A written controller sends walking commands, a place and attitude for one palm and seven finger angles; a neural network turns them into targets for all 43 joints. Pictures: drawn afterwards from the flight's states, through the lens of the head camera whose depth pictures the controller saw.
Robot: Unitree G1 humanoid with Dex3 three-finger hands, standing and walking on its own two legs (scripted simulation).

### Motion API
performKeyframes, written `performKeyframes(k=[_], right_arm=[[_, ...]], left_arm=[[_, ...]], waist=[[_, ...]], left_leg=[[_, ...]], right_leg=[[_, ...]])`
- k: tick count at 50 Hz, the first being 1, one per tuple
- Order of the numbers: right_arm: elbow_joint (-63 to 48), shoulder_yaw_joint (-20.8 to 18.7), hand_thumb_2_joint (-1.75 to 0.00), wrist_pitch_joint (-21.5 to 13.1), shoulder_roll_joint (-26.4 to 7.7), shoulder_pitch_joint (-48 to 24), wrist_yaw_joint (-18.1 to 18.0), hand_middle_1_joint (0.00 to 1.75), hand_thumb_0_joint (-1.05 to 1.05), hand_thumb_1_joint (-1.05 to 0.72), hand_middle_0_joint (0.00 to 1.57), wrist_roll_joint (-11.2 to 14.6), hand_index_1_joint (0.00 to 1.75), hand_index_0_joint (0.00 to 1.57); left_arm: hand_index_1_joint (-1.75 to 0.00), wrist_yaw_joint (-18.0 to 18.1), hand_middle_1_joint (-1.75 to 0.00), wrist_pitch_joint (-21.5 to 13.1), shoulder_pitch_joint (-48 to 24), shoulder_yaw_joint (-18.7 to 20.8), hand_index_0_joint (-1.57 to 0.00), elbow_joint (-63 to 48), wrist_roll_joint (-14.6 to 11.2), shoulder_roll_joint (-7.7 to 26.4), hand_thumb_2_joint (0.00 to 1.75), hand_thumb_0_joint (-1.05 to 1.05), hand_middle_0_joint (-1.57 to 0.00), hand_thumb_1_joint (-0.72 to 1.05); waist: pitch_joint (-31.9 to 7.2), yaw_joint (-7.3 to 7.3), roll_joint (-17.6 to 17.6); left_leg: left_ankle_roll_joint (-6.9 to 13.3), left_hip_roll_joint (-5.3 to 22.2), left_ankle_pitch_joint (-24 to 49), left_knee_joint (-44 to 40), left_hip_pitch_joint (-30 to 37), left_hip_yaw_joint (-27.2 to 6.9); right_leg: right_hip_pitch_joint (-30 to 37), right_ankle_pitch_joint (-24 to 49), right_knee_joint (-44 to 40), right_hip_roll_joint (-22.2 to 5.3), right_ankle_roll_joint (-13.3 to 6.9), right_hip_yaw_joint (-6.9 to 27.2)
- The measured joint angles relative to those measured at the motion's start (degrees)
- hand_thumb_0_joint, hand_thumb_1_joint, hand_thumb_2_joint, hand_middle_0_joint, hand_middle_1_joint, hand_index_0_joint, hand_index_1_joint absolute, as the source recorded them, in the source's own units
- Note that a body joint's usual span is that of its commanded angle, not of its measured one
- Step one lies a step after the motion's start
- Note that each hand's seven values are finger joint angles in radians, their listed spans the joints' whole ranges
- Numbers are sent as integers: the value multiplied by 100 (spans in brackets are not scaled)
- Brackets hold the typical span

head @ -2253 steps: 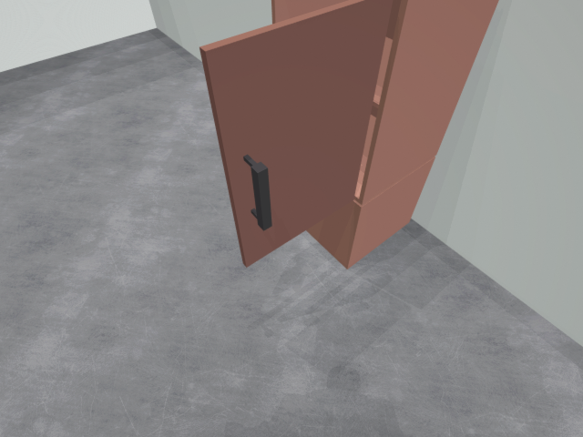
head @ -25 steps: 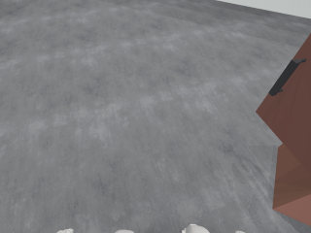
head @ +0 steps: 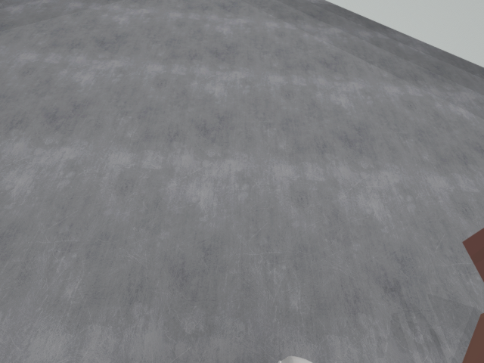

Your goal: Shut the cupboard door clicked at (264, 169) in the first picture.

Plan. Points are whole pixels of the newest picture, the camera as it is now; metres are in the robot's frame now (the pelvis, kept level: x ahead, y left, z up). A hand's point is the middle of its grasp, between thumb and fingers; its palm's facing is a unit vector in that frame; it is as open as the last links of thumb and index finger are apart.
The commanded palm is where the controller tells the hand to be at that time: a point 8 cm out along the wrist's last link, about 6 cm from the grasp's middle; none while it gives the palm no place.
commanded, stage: walk to a spot facing it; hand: left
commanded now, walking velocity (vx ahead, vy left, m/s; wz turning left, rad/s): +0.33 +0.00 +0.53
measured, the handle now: out of the picture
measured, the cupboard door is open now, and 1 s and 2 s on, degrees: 46 46 46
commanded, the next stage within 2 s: turn to face it in 0.82 s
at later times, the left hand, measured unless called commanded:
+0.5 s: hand (165, 336) +0.18 +0.14 -0.13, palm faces +0.27 -0.93 -0.25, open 7.4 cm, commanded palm none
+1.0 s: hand (136, 357) +0.15 +0.19 -0.17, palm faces +0.58 -0.78 -0.24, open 7.4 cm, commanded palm none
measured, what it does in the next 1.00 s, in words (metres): walks ahead, turning left: right foot, then left foot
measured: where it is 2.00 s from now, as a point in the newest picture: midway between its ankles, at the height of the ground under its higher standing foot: (232, 352)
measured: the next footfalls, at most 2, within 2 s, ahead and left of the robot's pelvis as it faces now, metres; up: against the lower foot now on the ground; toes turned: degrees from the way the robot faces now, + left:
right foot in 0.32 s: +0.23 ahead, -0.14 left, +0.00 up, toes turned +4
left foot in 0.84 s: +0.24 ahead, +0.10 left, +0.00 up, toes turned +34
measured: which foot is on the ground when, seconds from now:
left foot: down 0.00-0.32, up 0.34-0.82, down 0.84-1.00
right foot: up 0.00-0.30, down 0.32-0.82, up 0.84-1.00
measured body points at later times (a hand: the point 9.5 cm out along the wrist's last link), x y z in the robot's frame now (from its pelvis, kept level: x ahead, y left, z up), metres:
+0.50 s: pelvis +0.14 -0.06 +0.01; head +0.18 -0.08 +0.46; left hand +0.17 +0.19 -0.11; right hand +0.22 -0.31 -0.15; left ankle +0.07 +0.07 -0.62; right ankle +0.19 -0.14 -0.73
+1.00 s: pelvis +0.22 -0.01 +0.00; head +0.25 +0.03 +0.45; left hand +0.12 +0.23 -0.15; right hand +0.46 -0.14 -0.12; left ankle +0.21 +0.08 -0.73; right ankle +0.27 -0.17 -0.65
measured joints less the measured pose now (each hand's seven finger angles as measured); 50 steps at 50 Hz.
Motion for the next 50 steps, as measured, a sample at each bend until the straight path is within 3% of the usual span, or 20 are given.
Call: performKeyframes(k=[3,6,11,15,17,19,21,25,29,33,39,41,42,44,46,50], right_arm=[[51,50,-90,-102,53,238,-90,30,0,-90,20,3,30,20],[188,82,-90,-159,77,462,-128,30,0,-90,20,16,30,21],[445,67,-90,-153,75,731,-109,30,1,-90,20,11,30,21],[586,21,-90,-111,14,843,-95,30,1,-90,20,7,30,21],[639,-18,-90,-81,-29,899,-87,30,1,-90,20,57,30,21],[692,-82,-90,13,-120,756,-80,30,1,-90,20,74,30,21],[679,-135,-90,56,-199,584,-61,30,1,-90,20,44,30,20],[509,-211,-90,111,-300,210,5,30,1,-91,20,31,30,20],[324,-239,-90,174,-302,-109,30,30,1,-91,19,41,30,20],[184,-198,-90,243,-282,-423,46,30,1,-91,19,38,30,20],[-71,-61,-90,224,-188,-862,95,30,1,-91,19,37,30,20],[-213,-12,-90,148,-176,-915,118,30,1,-91,19,25,30,20],[-293,-3,-90,79,-199,-916,120,30,1,-91,19,11,30,20],[-352,29,-90,-5,-154,-978,58,30,0,-91,19,39,30,20],[-376,82,-90,-5,-122,-944,-8,30,0,-91,20,43,30,20],[-271,150,-90,45,-64,-803,-142,30,0,-91,20,29,30,20]], left_arm=[[-29,-70,-29,-32,-104,24,-20,71,-11,50,90,1,-20,91],[-29,-120,-29,-109,-257,24,-20,5,-31,69,90,1,-20,91],[-29,-168,-29,-183,-528,13,-19,-148,-58,56,90,1,-20,91],[-29,-193,-29,-276,-636,-9,-19,-252,-67,22,90,1,-20,91],[-29,-187,-29,-437,-646,-39,-19,-319,-37,1,90,1,-20,91],[-29,-120,-29,-522,-673,-96,-20,-330,-34,-121,90,1,-20,91],[-29,-56,-29,-529,-568,-131,-20,-306,-41,-236,90,1,-20,91],[-29,39,-29,-496,-213,-167,-20,-90,-57,-399,90,1,-20,91],[-30,135,-29,-517,93,-131,-20,118,-68,-416,90,1,-20,93],[-29,149,-29,-489,313,-150,-20,249,-54,-399,90,1,-20,93],[-29,118,-29,-387,500,-141,-20,297,-14,-344,90,1,-20,92],[-29,90,-29,-345,603,-119,-20,276,-35,-295,90,1,-20,91],[-30,73,-30,-303,647,-111,-20,266,-63,-281,90,1,-20,91],[-29,89,-30,-131,449,-112,-20,259,-84,-159,90,1,-20,91],[-29,126,-29,-30,213,-70,-20,177,-78,-78,90,1,-20,91],[-29,127,-29,-50,-215,-10,-20,-40,-57,11,90,1,-20,91]], waist=[[-27,-68,96],[-25,-101,213],[-38,-156,356],[-54,-225,477],[-79,-221,539],[28,-227,671],[55,-203,689],[-1,-206,620],[-7,-150,507],[82,-46,442],[305,193,300],[304,233,237],[249,219,279],[355,215,183],[387,214,188],[311,182,312]], left_leg=[[-28,-33,145,-462,315,-170],[-23,-64,304,-896,618,-347],[-104,-93,306,-1271,989,-574],[-251,-58,-44,-1050,1109,-719],[-185,-54,-512,-193,817,-825],[-52,-85,-918,1514,139,-845],[-28,-80,-623,2804,-536,-646],[-189,129,141,3535,-1439,-336],[-346,255,399,3292,-1860,-241],[-401,340,407,2468,-1831,-41],[-254,264,175,830,-1210,318],[-146,154,660,149,-806,389],[19,136,939,29,-738,323],[218,-18,589,379,-831,270],[258,-86,430,346,-772,168],[195,-112,668,-154,-529,-34]], right_leg=[[-409,543,514,135,33,266],[-640,956,344,171,86,428],[-623,1341,-826,195,128,518],[-173,1500,-1874,375,86,421],[116,1658,-2229,440,-81,332],[205,1524,-1992,408,-353,81],[452,1427,-2152,342,-458,-111],[1007,1546,-2858,304,-482,-462],[1398,1536,-3277,314,-504,-832],[1644,1355,-3334,298,-470,-1180],[1731,793,-2738,57,-290,-1565],[1611,450,-2152,-147,-180,-1612],[1387,296,-1593,-210,-107,-1490],[816,-354,-284,-184,-8,-661],[354,-479,479,-26,54,-108],[-226,116,766,116,102,430]])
